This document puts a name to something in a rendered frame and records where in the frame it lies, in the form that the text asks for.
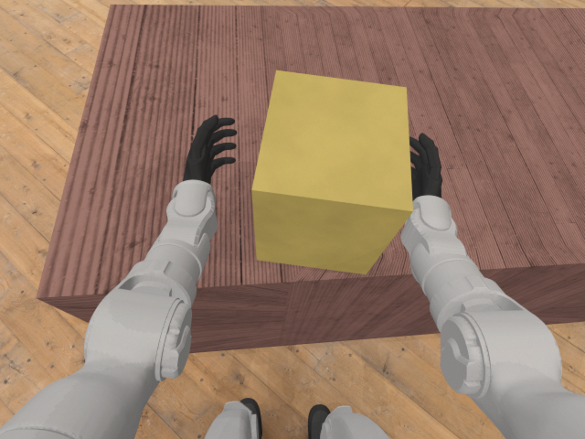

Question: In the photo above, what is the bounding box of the robot left foot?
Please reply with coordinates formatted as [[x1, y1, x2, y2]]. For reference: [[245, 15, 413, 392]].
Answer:
[[240, 398, 262, 439]]

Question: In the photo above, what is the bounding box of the left robot upper arm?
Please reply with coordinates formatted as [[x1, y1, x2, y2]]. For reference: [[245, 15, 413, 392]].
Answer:
[[0, 288, 192, 439]]

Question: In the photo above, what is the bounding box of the left robot forearm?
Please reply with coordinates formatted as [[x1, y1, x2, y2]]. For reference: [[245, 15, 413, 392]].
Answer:
[[84, 180, 218, 361]]

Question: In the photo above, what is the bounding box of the pedestal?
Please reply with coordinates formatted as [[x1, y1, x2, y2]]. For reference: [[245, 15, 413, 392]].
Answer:
[[36, 5, 585, 353]]

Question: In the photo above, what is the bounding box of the right robot forearm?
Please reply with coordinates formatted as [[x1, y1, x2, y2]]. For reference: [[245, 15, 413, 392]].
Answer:
[[400, 196, 562, 379]]

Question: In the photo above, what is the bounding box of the left robot hand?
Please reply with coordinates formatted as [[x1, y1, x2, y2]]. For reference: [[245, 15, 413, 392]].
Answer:
[[183, 115, 237, 184]]

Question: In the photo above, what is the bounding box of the right robot shin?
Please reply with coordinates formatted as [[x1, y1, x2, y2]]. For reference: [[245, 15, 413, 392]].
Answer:
[[320, 406, 353, 439]]

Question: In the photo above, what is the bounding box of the right robot hand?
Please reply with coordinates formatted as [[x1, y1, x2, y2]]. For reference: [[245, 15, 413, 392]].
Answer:
[[409, 133, 442, 202]]

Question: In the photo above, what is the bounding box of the right robot upper arm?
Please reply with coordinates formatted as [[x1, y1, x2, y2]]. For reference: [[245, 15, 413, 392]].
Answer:
[[440, 310, 585, 439]]

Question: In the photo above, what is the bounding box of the carton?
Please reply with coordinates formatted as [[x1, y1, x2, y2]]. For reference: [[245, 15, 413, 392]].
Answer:
[[251, 70, 413, 274]]

